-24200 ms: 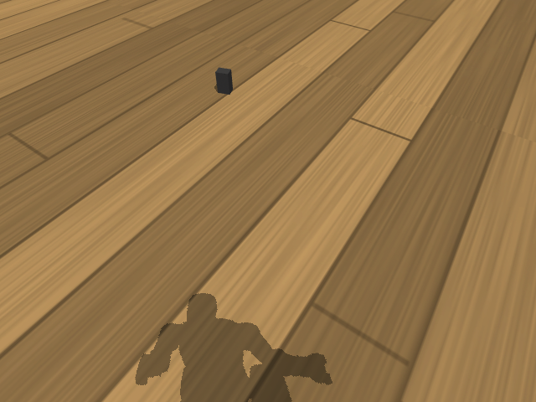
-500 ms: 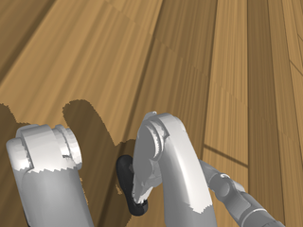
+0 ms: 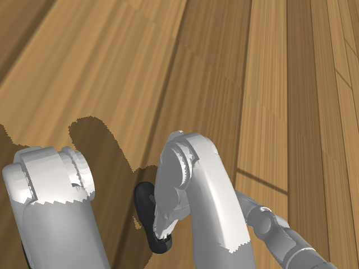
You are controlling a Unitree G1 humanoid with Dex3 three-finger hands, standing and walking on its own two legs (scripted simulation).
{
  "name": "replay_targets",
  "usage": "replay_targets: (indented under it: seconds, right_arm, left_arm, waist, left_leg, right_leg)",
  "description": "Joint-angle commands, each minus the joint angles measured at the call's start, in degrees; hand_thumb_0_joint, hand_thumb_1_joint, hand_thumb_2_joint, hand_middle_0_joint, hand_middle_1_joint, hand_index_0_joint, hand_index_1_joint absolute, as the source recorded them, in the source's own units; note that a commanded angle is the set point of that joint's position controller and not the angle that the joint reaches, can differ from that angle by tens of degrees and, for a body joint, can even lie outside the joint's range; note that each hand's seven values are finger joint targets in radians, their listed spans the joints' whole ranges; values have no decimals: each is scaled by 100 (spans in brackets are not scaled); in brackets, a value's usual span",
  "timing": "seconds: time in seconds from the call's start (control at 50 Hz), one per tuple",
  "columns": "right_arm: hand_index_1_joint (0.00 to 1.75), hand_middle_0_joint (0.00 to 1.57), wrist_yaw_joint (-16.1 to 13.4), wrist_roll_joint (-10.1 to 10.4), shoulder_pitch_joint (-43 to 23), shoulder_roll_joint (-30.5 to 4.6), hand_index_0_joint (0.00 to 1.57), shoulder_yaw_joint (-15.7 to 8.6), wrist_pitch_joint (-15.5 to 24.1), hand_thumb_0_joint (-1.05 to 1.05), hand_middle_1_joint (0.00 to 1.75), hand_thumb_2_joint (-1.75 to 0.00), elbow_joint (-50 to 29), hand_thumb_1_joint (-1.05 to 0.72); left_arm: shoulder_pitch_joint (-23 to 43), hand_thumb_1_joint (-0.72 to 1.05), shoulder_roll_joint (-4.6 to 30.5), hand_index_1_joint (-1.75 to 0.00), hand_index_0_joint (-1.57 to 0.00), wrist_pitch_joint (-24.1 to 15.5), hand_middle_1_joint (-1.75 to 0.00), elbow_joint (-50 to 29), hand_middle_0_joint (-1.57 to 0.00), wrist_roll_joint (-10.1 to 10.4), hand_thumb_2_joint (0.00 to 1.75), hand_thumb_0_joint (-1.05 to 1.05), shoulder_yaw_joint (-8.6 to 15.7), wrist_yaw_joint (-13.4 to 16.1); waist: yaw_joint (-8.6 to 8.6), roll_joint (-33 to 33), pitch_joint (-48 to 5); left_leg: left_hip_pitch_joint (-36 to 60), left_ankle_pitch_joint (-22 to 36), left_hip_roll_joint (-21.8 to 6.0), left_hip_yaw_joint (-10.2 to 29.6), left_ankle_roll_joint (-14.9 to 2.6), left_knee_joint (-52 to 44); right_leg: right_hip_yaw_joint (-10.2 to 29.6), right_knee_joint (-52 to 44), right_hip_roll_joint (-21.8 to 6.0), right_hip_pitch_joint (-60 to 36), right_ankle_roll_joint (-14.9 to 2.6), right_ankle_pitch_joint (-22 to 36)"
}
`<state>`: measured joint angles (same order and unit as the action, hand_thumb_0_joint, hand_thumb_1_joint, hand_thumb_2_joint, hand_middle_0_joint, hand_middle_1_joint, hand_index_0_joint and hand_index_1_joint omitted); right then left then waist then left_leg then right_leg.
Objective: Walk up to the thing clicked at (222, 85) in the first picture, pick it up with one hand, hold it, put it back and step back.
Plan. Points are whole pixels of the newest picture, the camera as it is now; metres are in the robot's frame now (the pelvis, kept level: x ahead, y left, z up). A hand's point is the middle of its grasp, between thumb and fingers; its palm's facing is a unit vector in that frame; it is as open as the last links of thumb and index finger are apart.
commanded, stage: close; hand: left
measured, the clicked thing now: out of the picture +0.40 +0.34 -0.20
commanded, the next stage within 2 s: settle in 0.42 s
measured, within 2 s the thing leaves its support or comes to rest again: leaves its support in 0.72 s
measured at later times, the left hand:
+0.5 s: hand out of the picture +0.39 +0.35 -0.17, palm faces +0.56 -0.83 +0.00, open 12.9 cm
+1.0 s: hand out of the picture +0.37 +0.36 -0.11, palm faces +0.52 -0.85 +0.01, open 13.2 cm
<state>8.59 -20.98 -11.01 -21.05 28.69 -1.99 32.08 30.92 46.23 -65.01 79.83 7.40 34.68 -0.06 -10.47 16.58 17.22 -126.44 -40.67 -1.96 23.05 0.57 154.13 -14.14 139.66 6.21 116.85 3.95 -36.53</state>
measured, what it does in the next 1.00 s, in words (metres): stands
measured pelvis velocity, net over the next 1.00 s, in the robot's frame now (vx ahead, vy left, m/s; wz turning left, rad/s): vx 0.01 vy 0.00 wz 0.03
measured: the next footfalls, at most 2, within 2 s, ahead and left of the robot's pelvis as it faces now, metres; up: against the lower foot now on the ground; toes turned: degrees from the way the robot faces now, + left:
none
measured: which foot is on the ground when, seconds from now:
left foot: down 0.00-1.00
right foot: down 0.00-1.00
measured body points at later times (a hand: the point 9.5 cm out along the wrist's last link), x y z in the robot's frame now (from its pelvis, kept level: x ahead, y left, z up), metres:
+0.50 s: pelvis +0.00 +0.00 +0.00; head +0.21 +0.20 +0.34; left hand +0.35 +0.39 -0.16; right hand +0.20 -0.23 -0.03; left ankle +0.08 +0.12 -0.24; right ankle +0.14 -0.13 -0.24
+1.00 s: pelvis +0.01 +0.00 +0.01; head +0.20 +0.19 +0.37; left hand +0.34 +0.40 -0.11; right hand +0.21 -0.23 -0.04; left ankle +0.08 +0.12 -0.24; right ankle +0.14 -0.13 -0.24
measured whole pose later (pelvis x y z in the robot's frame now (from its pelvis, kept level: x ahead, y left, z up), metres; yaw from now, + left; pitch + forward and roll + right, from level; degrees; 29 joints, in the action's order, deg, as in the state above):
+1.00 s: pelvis +0.01 +0.00 +0.01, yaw +2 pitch +15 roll -16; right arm 8.1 -16.7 -6.6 -19.2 21.3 -3.1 33.6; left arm 27.9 39.7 -54.1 60.8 8.8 32.9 -3.9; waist -8.3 12.3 11.2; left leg -128.2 -40.4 -1.8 20.1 0.7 150.8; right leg -12.5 138.6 4.4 118.7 2.9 -37.9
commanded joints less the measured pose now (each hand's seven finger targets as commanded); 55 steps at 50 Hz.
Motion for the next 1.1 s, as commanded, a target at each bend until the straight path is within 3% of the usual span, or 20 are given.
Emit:
replay_targets:
  seconds: [0.0,0.08,0.1,0.12,0.18,0.22,0.36,0.4,0.44,0.48,0.5,0.6,0.64,0.76,0.82,0.84,0.88,0.96,1.0,1.08]
  right_arm:
    - [30,20,-144,8,85,-2055,20,-773,-93,0,30,-90,-153,-89]
    - [30,20,-140,11,150,-2077,20,-813,-118,0,30,-89,-111,-89]
    - [30,20,-126,35,97,-2010,20,-768,-120,0,30,-89,-150,-89]
    - [30,20,-133,23,107,-2069,20,-802,-113,0,30,-89,-149,-89]
    - [30,20,-128,42,50,-2069,20,-759,-120,0,30,-89,-197,-89]
    - [30,20,-140,41,124,-2125,20,-783,-146,0,30,-89,-166,-89]
    - [30,20,-140,20,85,-2089,20,-758,-153,0,30,-90,-223,-90]
    - [30,20,-133,19,60,-2040,20,-750,-131,0,30,-90,-275,-90]
    - [30,20,-150,34,82,-2078,20,-779,-109,0,30,-90,-208,-90]
    - [30,20,-145,58,83,-2063,20,-779,-117,0,30,-90,-151,-90]
    - [30,20,-154,45,103,-2056,20,-775,-118,0,30,-90,-158,-90]
    - [30,20,-168,104,139,-2034,20,-824,-104,0,30,-90,-129,-91]
    - [30,20,-175,135,162,-2034,20,-870,-95,0,30,-90,-98,-91]
    - [30,20,-196,199,404,-1928,20,-1072,-117,0,30,-90,-33,-91]
    - [30,20,-196,266,488,-1887,20,-1212,-129,0,30,-90,-8,-91]
    - [30,20,-207,288,550,-1872,20,-1269,-127,0,30,-90,-5,-91]
    - [30,20,-190,362,563,-1809,20,-1357,-156,0,30,-90,-12,-91]
    - [30,20,-187,537,764,-1738,20,-1604,-155,0,30,-90,-39,-91]
    - [30,20,-175,639,794,-1637,20,-1697,-136,0,30,-90,-24,-90]
    - [30,20,-210,838,860,-1552,20,-1920,-139,0,30,-90,-102,-90]
  left_arm:
    - [1049,-15,1029,-41,-44,-308,-42,-792,-42,-46,45,0,-15,28]
    - [974,-8,1097,-48,-50,-257,-48,-812,-49,-84,50,0,50,63]
    - [1105,-5,950,-48,-50,-254,-48,-792,-49,-81,52,0,-162,53]
    - [1097,-6,1042,-50,-52,-245,-51,-708,-51,-63,53,0,35,82]
    - [1197,-4,1006,-55,-58,-251,-56,-645,-57,-45,57,0,-25,106]
    - [1155,-2,1316,-60,-63,-237,-61,-606,-61,-73,62,0,177,143]
    - [986,0,1258,-78,-77,-287,-78,-554,-76,-83,77,0,220,91]
    - [973,-2,977,-81,-79,-256,-81,-624,-78,-52,79,0,16,14]
    - [862,-4,1072,-82,-80,-229,-82,-601,-78,-19,79,0,141,-3]
    - [954,-5,919,-84,-82,-229,-83,-671,-81,-25,80,0,-70,-70]
    - [870,-6,978,-85,-83,-224,-85,-717,-83,-14,81,0,4,-86]
    - [959,5,879,-112,-101,-175,-111,-1166,-100,164,107,0,-9,-169]
    - [929,4,1051,-116,-103,-159,-115,-1380,-102,217,110,0,155,-179]
    - [1097,-2,1128,-122,-109,54,-121,-2460,-107,164,112,0,222,-180]
    - [1011,-5,748,-124,-111,238,-122,-2592,-110,182,112,0,34,-265]
    - [994,-5,911,-124,-110,295,-123,-2796,-109,180,113,0,176,-264]
    - [734,-3,494,-124,-111,482,-123,-2656,-109,157,113,0,-153,-371]
    - [718,-5,368,-122,-111,810,-122,-3381,-109,243,110,0,-174,-412]
    - [767,-3,22,-123,-111,986,-123,-3437,-108,326,110,0,-385,-465]
    - [720,-1,82,-123,-112,1306,-124,-3715,-109,285,110,0,-302,-460]
  waist:
    - [-644,-3179,-3009]
    - [-587,-3275,-3126]
    - [-644,-3203,-3016]
    - [-648,-3147,-3017]
    - [-680,-3064,-2954]
    - [-612,-3156,-2953]
    - [-594,-3107,-2984]
    - [-638,-3017,-3107]
    - [-572,-3063,-3077]
    - [-625,-3114,-3007]
    - [-582,-3174,-3097]
    - [-572,-3222,-3242]
    - [-461,-3241,-3301]
    - [-315,-3761,-3814]
    - [-325,-3820,-3807]
    - [-218,-3831,-3995]
    - [-229,-3738,-3840]
    - [-13,-3806,-4252]
    - [-68,-3621,-4139]
    - [163,-3473,-4299]
  left_leg:
    - [2100,463,-379,-557,121,-2102]
    - [2265,608,-399,-528,149,-2132]
    - [2091,420,-373,-553,119,-2107]
    - [2095,483,-380,-533,121,-2108]
    - [2074,409,-387,-490,119,-2137]
    - [2079,386,-395,-499,121,-2146]
    - [2102,467,-397,-539,115,-2128]
    - [2054,479,-381,-599,91,-2048]
    - [2107,593,-388,-609,101,-2063]
    - [2114,507,-400,-558,125,-2122]
    - [2173,570,-401,-565,130,-2112]
    - [2182,601,-372,-625,110,-2087]
    - [2135,555,-359,-664,101,-2097]
    - [2527,876,-357,-778,156,-2211]
    - [2553,851,-338,-785,180,-2337]
    - [2614,971,-335,-818,175,-2340]
    - [2433,648,-304,-841,151,-2442]
    - [2510,779,-243,-939,135,-2535]
    - [2232,509,-202,-994,81,-2559]
    - [2238,98,-180,-1022,39,-2835]
  right_leg:
    - [-682,-939,78,-1149,-406,820]
    - [-672,-870,71,-1138,-417,933]
    - [-668,-918,74,-1062,-420,780]
    - [-684,-913,73,-1102,-413,847]
    - [-695,-919,59,-1069,-398,797]
    - [-676,-902,57,-1046,-415,748]
    - [-694,-926,74,-1138,-408,771]
    - [-673,-969,95,-1210,-407,813]
    - [-658,-956,87,-1263,-398,910]
    - [-689,-922,67,-1106,-407,807]
    - [-685,-927,83,-1199,-404,878]
    - [-634,-963,66,-1272,-403,907]
    - [-604,-978,61,-1242,-413,866]
    - [-471,-922,24,-1216,-479,1082]
    - [-452,-928,-8,-1082,-499,1061]
    - [-414,-939,-10,-1152,-505,1141]
    - [-390,-997,-39,-936,-520,874]
    - [-285,-1029,-72,-858,-549,987]
    - [-237,-1098,-94,-747,-547,790]
    - [-129,-1242,-154,-570,-553,427]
